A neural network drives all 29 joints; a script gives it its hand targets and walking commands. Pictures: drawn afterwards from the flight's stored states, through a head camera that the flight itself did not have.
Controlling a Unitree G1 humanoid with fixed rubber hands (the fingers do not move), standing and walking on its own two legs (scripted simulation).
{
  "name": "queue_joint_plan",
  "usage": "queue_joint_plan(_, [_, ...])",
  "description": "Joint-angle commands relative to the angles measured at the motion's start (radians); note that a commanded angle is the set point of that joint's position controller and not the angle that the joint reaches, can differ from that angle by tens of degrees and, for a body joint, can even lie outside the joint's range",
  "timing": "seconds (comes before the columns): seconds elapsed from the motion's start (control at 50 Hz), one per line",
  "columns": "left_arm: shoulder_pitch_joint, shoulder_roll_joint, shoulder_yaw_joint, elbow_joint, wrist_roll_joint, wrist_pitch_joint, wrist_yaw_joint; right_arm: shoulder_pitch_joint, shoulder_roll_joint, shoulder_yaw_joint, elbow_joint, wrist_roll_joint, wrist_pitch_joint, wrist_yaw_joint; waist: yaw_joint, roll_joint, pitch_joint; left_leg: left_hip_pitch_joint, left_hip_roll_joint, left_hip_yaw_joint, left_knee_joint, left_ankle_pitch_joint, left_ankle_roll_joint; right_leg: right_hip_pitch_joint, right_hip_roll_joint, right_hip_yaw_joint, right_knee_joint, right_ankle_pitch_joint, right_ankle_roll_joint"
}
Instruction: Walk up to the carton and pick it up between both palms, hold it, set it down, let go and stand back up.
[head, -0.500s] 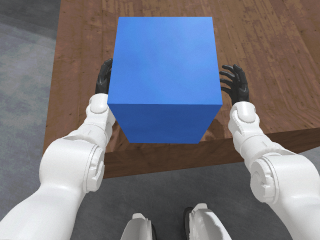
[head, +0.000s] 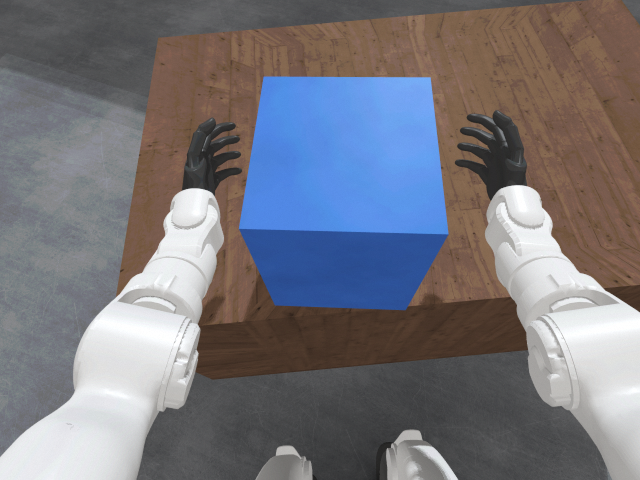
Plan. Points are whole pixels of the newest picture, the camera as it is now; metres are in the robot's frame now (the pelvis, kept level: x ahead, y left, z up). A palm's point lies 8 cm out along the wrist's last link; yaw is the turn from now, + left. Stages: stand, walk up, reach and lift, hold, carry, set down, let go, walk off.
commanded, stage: set down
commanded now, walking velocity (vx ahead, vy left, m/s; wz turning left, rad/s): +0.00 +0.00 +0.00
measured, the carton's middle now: (342, 206) +0.48 +0.00 -0.02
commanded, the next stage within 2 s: none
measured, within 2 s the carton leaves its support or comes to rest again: neither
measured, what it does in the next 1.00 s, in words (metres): rises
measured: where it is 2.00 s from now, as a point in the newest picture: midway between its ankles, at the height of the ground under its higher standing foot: outside the picture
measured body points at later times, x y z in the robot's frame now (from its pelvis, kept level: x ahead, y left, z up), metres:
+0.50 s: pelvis -0.03 -0.03 +0.04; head +0.08 -0.03 +0.48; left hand +0.48 +0.16 +0.15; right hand +0.46 -0.23 +0.14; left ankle -0.03 +0.09 -0.66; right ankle +0.04 -0.12 -0.66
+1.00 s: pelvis -0.01 -0.07 +0.05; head +0.08 -0.05 +0.50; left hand +0.37 +0.18 +0.04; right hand +0.38 -0.21 +0.04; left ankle -0.03 +0.09 -0.66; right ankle +0.04 -0.12 -0.66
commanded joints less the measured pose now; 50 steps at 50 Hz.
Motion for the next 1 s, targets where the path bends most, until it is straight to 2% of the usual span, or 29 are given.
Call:
queue_joint_plan(0.0, [-0.483,0.156,-0.020,-0.261,-0.034,-0.007,0.018,-0.476,-0.290,-0.043,-0.179,0.032,-0.029,0.008,-0.069,0.054,-0.945,0.794,0.004,-0.075,-0.071,1.066,-0.131,0.397,0.074,-0.019,-0.081,0.649,0.003])
queue_joint_plan(0.02, [-0.409,0.139,-0.014,-0.313,-0.028,0.020,0.019,-0.406,-0.303,-0.029,-0.196,0.040,-0.027,0.013,-0.052,0.068,-0.939,0.880,0.015,-0.091,-0.085,1.132,-0.143,0.379,0.086,-0.023,-0.111,0.646,-0.004])
queue_joint_plan(0.04, [-0.438,0.149,-0.020,-0.316,-0.036,0.042,0.020,-0.433,-0.315,-0.038,-0.180,0.038,-0.012,0.019,-0.061,0.081,-0.897,0.895,0.018,-0.095,-0.103,1.132,-0.147,0.347,0.088,-0.028,-0.141,0.604,-0.010])
queue_joint_plan(0.06, [-0.417,0.157,-0.012,-0.312,-0.041,0.064,0.021,-0.417,-0.319,-0.028,-0.179,0.049,-0.002,0.022,-0.053,0.073,-0.860,0.896,0.011,-0.075,-0.117,1.112,-0.141,0.374,0.086,-0.027,-0.168,0.601,-0.013])
queue_joint_plan(0.08, [-0.366,0.145,-0.012,-0.263,-0.035,0.086,0.014,-0.383,-0.309,-0.001,-0.144,0.048,0.006,0.025,-0.055,0.044,-0.773,0.843,0.008,-0.081,-0.139,1.053,-0.127,0.395,0.084,-0.019,-0.177,0.604,-0.010])
queue_joint_plan(0.1, [-0.423,0.155,-0.016,-0.220,-0.046,0.097,0.008,-0.451,-0.309,0.010,-0.143,0.050,0.017,0.029,-0.053,0.013,-0.736,0.754,0.001,-0.066,-0.159,0.965,-0.111,0.425,0.075,-0.009,-0.180,0.594,-0.007])
queue_joint_plan(0.12, [-0.411,0.148,-0.034,-0.159,-0.051,0.093,-0.002,-0.446,-0.276,0.036,-0.117,0.057,0.026,0.034,-0.047,-0.021,-0.696,0.672,-0.005,-0.058,-0.181,0.855,-0.096,0.478,0.059,0.008,-0.179,0.583,-0.003])
queue_joint_plan(0.16, [-0.433,0.172,-0.040,-0.176,-0.070,0.062,-0.014,-0.476,-0.245,0.065,-0.174,0.070,0.032,0.031,-0.036,-0.081,-0.721,0.567,-0.022,-0.027,-0.230,0.729,-0.069,0.615,0.040,0.026,-0.173,0.633,0.010])
queue_joint_plan(0.18, [-0.557,0.215,-0.053,-0.157,-0.092,0.036,-0.013,-0.582,-0.246,0.056,-0.191,0.072,0.053,0.032,-0.047,-0.091,-0.761,0.498,-0.025,-0.015,-0.246,0.649,-0.060,0.642,0.030,0.033,-0.163,0.596,0.014])
queue_joint_plan(0.2, [-0.547,0.229,-0.059,-0.223,-0.102,0.020,-0.011,-0.551,-0.244,0.072,-0.264,0.090,0.061,0.031,-0.033,-0.081,-0.841,0.520,-0.024,-0.013,-0.269,0.653,-0.066,0.712,0.026,0.034,-0.168,0.630,0.016])
queue_joint_plan(0.28, [-0.658,0.260,-0.099,-0.207,-0.150,0.019,-0.006,-0.618,-0.251,0.086,-0.324,0.092,0.141,0.029,-0.039,-0.052,-0.919,0.505,-0.025,0.005,-0.320,0.549,-0.074,0.758,0.012,0.036,-0.194,0.538,0.018])
queue_joint_plan(0.32, [-0.654,0.272,-0.107,-0.150,-0.158,0.047,-0.015,-0.617,-0.236,0.103,-0.324,0.087,0.182,0.021,-0.039,-0.056,-0.868,0.465,-0.022,0.008,-0.357,0.470,-0.063,0.802,0.003,0.040,-0.216,0.477,0.023])
queue_joint_plan(0.38, [-0.590,0.277,-0.094,-0.072,-0.135,0.075,-0.036,-0.572,-0.211,0.106,-0.297,0.073,0.217,-0.001,-0.030,-0.070,-0.763,0.442,-0.026,0.013,-0.407,0.428,-0.054,0.871,0.002,0.039,-0.251,0.445,0.030])
queue_joint_plan(0.44, [-0.519,0.268,-0.075,-0.001,-0.109,0.082,-0.063,-0.512,-0.156,0.098,-0.278,0.060,0.231,-0.037,-0.046,-0.091,-0.681,0.415,-0.032,0.017,-0.449,0.422,-0.044,0.956,0.000,0.042,-0.283,0.454,0.033])
queue_joint_plan(0.46, [-0.535,0.270,-0.071,0.017,-0.107,0.077,-0.070,-0.523,-0.139,0.094,-0.280,0.055,0.234,-0.051,-0.040,-0.091,-0.646,0.387,-0.035,0.024,-0.458,0.405,-0.041,0.965,-0.002,0.044,-0.289,0.435,0.034])
queue_joint_plan(0.5, [-0.531,0.273,-0.063,0.043,-0.106,0.063,-0.082,-0.511,-0.114,0.067,-0.292,0.031,0.233,-0.079,-0.053,-0.098,-0.612,0.357,-0.037,0.026,-0.475,0.370,-0.033,1.001,-0.009,0.045,-0.305,0.407,0.036])
queue_joint_plan(0.52, [-0.515,0.274,-0.057,0.033,-0.103,0.052,-0.087,-0.485,-0.108,0.050,-0.286,0.017,0.231,-0.089,-0.063,-0.099,-0.586,0.356,-0.039,0.023,-0.481,0.353,-0.030,1.008,-0.013,0.047,-0.311,0.391,0.038])
queue_joint_plan(0.62, [-0.405,0.255,-0.002,0.010,-0.064,0.026,-0.108,-0.374,-0.031,0.021,-0.333,-0.017,0.205,-0.141,-0.062,-0.081,-0.516,0.362,-0.046,0.032,-0.501,0.373,-0.024,1.091,-0.030,0.070,-0.322,0.449,0.042])
queue_joint_plan(0.7, [-0.255,0.244,0.066,-0.093,0.011,-0.003,-0.127,-0.204,0.033,0.021,-0.378,-0.057,0.154,-0.170,-0.055,-0.052,-0.483,0.371,-0.051,0.039,-0.506,0.419,-0.030,1.172,-0.041,0.092,-0.318,0.549,0.052])
queue_joint_plan(0.72, [-0.252,0.250,0.087,-0.120,0.027,-0.012,-0.128,-0.207,0.035,0.000,-0.407,-0.069,0.137,-0.176,-0.061,-0.045,-0.494,0.361,-0.050,0.038,-0.504,0.419,-0.033,1.181,-0.044,0.096,-0.315,0.562,0.055])
queue_joint_plan(0.82, [-0.123,0.241,0.169,-0.284,0.116,-0.071,-0.127,-0.059,0.078,-0.011,-0.493,-0.130,0.040,-0.187,-0.034,-0.003,-0.530,0.342,-0.057,0.038,-0.476,0.443,-0.051,1.247,-0.060,0.122,-0.273,0.661,0.063])
queue_joint_plan(0.86, [-0.139,0.246,0.175,-0.328,0.113,-0.095,-0.125,-0.058,0.090,-0.020,-0.523,-0.139,0.016,-0.188,-0.038,-0.010,-0.551,0.303,-0.060,0.042,-0.466,0.416,-0.049,1.258,-0.065,0.124,-0.256,0.654,0.068])
queue_joint_plan(0.92, [0.060,0.214,0.196,-0.367,0.148,-0.123,-0.132,0.112,0.116,0.010,-0.546,-0.126,-0.038,-0.185,-0.013,-0.026,-0.549,0.306,-0.064,0.033,-0.439,0.448,-0.045,1.319,-0.076,0.153,-0.225,0.735,0.074])
queue_joint_plan(0.94, [0.113,0.203,0.203,-0.378,0.162,-0.130,-0.136,0.165,0.127,0.013,-0.542,-0.130,-0.056,-0.185,-0.018,-0.040,-0.543,0.303,-0.068,0.027,-0.434,0.452,-0.043,1.330,-0.077,0.154,-0.212,0.768,0.078])
queue_joint_plan(0.96, [0.082,0.215,0.208,-0.394,0.162,-0.135,-0.139,0.132,0.119,0.003,-0.557,-0.129,-0.070,-0.186,-0.017,-0.033,-0.547,0.287,-0.068,0.027,-0.428,0.430,-0.040,1.316,-0.078,0.154,-0.203,0.753,0.077])
queue_joint_plan(0.98, [0.116,0.214,0.211,-0.432,0.166,-0.147,-0.136,0.179,0.127,0.008,-0.567,-0.127,-0.086,-0.186,-0.012,-0.029,-0.542,0.289,-0.065,0.019,-0.422,0.429,-0.042,1.308,-0.077,0.156,-0.203,0.727,0.077])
